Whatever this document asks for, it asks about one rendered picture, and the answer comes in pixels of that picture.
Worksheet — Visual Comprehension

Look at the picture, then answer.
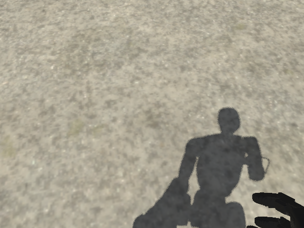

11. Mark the right robot hand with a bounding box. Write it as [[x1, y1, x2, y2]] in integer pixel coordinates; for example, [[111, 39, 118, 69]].
[[246, 192, 304, 228]]

